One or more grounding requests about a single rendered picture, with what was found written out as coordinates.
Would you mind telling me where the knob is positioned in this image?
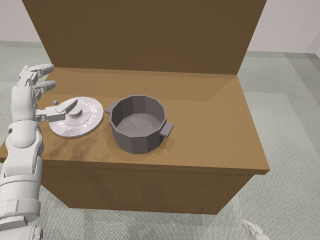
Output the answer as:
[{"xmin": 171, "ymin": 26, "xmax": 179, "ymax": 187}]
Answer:
[{"xmin": 69, "ymin": 105, "xmax": 82, "ymax": 118}]

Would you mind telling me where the table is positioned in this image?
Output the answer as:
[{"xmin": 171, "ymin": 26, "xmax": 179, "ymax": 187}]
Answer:
[{"xmin": 0, "ymin": 0, "xmax": 270, "ymax": 215}]

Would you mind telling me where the pot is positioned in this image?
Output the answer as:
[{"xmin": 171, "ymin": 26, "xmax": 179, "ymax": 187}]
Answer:
[{"xmin": 105, "ymin": 94, "xmax": 174, "ymax": 154}]

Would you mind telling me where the left robot forearm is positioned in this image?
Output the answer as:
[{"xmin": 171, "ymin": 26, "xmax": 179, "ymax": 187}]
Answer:
[{"xmin": 0, "ymin": 120, "xmax": 45, "ymax": 231}]

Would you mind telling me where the robot left upper arm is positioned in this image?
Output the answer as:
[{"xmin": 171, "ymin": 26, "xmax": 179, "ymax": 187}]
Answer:
[{"xmin": 0, "ymin": 225, "xmax": 44, "ymax": 240}]

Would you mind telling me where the lid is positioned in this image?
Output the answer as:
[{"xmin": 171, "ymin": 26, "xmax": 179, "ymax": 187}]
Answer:
[{"xmin": 49, "ymin": 97, "xmax": 104, "ymax": 138}]

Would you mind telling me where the robot left hand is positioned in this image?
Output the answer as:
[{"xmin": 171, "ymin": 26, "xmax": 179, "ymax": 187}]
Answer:
[{"xmin": 11, "ymin": 64, "xmax": 78, "ymax": 123}]

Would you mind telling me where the robot right hand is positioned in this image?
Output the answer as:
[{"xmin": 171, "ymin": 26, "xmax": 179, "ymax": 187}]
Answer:
[{"xmin": 241, "ymin": 220, "xmax": 270, "ymax": 240}]

